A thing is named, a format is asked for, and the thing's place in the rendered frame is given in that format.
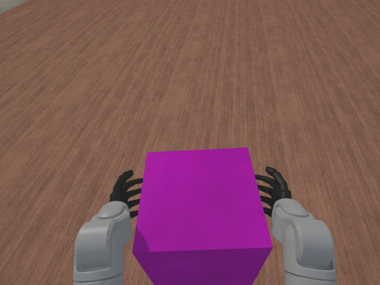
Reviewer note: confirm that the robot right hand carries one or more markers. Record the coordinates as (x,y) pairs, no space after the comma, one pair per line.
(279,191)

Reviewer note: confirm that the carton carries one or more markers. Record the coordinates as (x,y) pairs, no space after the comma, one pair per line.
(200,219)

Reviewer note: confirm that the right robot forearm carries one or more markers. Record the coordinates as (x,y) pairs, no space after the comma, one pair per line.
(308,245)

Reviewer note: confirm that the robot left hand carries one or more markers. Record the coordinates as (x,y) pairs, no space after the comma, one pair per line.
(121,186)

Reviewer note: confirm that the left robot forearm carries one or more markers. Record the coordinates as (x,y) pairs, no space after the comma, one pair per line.
(99,246)

